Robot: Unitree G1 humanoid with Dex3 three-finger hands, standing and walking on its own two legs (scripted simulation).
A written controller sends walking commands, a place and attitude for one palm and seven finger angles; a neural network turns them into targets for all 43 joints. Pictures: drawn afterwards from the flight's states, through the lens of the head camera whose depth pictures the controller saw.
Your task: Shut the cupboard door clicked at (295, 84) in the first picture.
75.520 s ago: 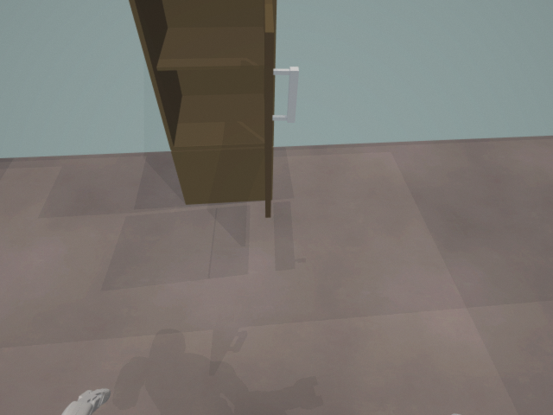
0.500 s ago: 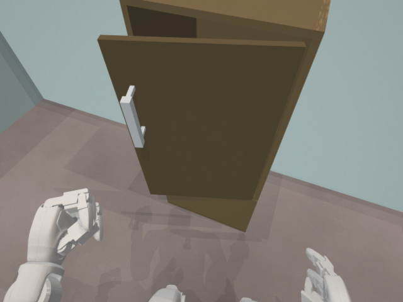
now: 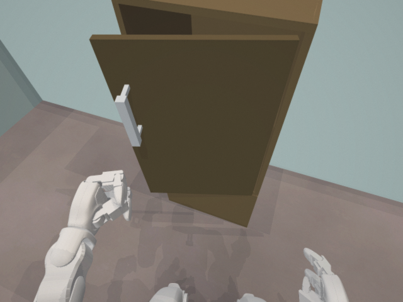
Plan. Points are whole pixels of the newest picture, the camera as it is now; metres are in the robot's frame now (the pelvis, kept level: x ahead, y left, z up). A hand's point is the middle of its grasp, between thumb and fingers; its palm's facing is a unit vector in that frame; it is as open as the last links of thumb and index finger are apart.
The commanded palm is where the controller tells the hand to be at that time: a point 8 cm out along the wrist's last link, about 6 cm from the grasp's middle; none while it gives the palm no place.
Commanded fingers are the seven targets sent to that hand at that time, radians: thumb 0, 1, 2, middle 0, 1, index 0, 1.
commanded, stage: bring the fist close to the handle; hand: left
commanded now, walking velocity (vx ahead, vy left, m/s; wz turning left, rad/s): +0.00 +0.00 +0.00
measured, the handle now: (131, 117) +0.49 +0.19 +0.08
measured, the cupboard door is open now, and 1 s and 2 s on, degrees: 18 18 9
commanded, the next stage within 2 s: push the door shut along its arc in 1.04 s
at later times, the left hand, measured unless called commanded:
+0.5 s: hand (142, 159) +0.37 +0.14 +0.08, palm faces -0.01 -1.00 -0.03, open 3.1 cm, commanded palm +0.34 +0.19 +0.08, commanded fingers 0.00 0.90 0.90 -1.30 -1.50 -1.30 -1.50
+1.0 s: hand (145, 160) +0.37 +0.13 +0.07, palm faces +0.00 -1.00 -0.01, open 3.1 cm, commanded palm +0.35 +0.19 +0.08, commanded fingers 0.00 0.90 0.90 -1.30 -1.50 -1.30 -1.50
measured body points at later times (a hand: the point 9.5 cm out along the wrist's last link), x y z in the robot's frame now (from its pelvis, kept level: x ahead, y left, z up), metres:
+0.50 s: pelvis +0.01 +0.00 +0.00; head +0.07 -0.01 +0.45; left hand +0.36 +0.19 +0.09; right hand +0.16 -0.24 -0.10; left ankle +0.04 +0.11 -0.68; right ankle +0.01 -0.10 -0.68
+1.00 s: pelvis +0.00 +0.00 +0.01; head +0.06 -0.02 +0.46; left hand +0.37 +0.19 +0.08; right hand +0.12 -0.26 -0.10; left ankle +0.04 +0.11 -0.68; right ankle +0.01 -0.10 -0.68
